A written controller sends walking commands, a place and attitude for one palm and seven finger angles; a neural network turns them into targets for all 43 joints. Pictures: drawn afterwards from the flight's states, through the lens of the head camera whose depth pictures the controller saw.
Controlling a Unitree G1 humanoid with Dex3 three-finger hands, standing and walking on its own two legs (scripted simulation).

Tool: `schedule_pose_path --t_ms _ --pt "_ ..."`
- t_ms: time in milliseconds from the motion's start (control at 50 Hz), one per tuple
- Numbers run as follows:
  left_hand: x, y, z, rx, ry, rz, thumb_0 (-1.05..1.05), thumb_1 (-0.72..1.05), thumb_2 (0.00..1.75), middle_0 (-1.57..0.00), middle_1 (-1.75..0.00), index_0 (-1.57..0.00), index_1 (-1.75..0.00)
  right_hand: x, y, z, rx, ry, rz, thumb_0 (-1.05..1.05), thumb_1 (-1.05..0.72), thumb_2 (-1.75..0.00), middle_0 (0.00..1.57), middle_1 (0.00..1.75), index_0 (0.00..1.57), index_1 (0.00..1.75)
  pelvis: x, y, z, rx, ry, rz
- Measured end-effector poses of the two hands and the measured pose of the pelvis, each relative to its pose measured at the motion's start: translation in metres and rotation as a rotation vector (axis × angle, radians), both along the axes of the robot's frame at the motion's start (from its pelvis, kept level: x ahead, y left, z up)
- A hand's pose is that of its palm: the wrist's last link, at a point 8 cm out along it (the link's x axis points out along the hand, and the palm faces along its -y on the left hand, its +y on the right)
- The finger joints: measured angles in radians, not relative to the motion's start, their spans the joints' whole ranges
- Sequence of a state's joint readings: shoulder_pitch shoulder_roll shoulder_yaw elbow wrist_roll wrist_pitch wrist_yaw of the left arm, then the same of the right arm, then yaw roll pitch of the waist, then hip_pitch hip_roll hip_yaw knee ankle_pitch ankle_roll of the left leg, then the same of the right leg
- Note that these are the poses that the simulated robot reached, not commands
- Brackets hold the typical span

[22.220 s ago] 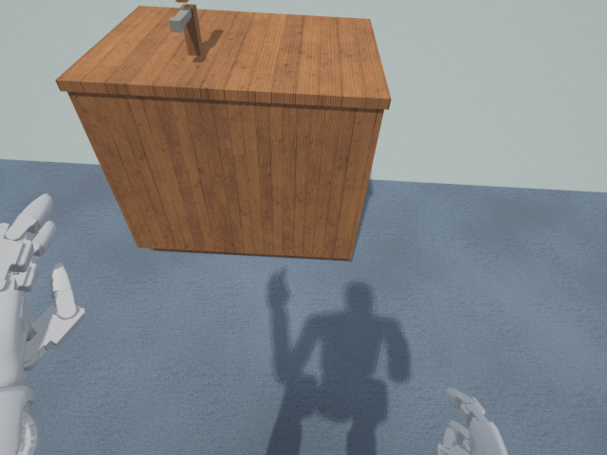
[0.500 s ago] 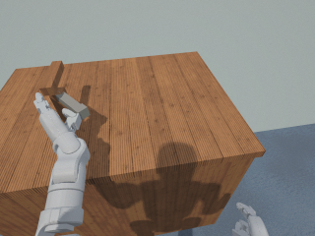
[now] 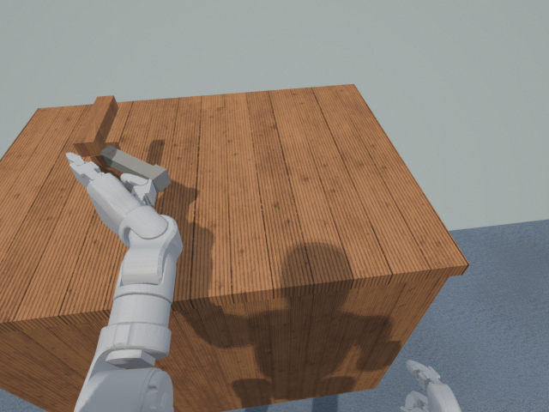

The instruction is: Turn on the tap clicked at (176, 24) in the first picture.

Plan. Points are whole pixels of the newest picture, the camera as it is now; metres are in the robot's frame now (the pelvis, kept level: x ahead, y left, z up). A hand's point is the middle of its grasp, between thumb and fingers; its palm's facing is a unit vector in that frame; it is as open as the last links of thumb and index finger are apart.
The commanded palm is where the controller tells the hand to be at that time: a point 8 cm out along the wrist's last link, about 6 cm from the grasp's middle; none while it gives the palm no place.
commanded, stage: push the lever round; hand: left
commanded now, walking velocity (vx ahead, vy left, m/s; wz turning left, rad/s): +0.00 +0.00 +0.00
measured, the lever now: (156, 178) +0.40 +0.23 +0.15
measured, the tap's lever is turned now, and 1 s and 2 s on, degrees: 50 54 55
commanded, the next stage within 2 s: none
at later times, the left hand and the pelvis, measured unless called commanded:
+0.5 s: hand (152, 183) +0.39 +0.23 +0.15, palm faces +0.83 -0.56 -0.05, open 8.6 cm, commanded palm +0.36 +0.21 +0.14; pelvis -0.01 -0.01 +0.00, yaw +1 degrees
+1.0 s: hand (153, 182) +0.39 +0.23 +0.15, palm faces +0.84 -0.54 -0.06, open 8.6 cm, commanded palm +0.38 +0.21 +0.14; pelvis -0.02 -0.02 -0.01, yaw +1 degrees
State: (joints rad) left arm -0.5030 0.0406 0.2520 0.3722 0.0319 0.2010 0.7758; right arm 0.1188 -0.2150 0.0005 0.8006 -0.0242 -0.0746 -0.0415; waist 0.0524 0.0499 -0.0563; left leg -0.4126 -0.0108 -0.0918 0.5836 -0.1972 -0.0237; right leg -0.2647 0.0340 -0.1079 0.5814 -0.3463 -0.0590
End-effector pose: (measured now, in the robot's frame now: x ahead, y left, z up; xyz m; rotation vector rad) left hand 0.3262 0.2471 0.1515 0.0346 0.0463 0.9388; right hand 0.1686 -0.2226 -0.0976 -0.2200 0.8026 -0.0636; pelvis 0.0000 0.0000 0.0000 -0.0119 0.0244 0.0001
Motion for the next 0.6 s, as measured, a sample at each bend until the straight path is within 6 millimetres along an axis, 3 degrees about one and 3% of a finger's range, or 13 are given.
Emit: schedule_pose_path --t_ms 600 --pt "0.006 -0.005 -0.001 0.006 -0.003 0.05 0.02 0.89 0.89 -0.15 -0.15 0.0 -0.01 -0.018 -0.012 -0.009 0.0 0.033 -0.005 0.01 -0.9 -0.9 0.2 0.3 0.21 0.3 -0.007 -0.009 -0.004 0.002 0.024 0.011"
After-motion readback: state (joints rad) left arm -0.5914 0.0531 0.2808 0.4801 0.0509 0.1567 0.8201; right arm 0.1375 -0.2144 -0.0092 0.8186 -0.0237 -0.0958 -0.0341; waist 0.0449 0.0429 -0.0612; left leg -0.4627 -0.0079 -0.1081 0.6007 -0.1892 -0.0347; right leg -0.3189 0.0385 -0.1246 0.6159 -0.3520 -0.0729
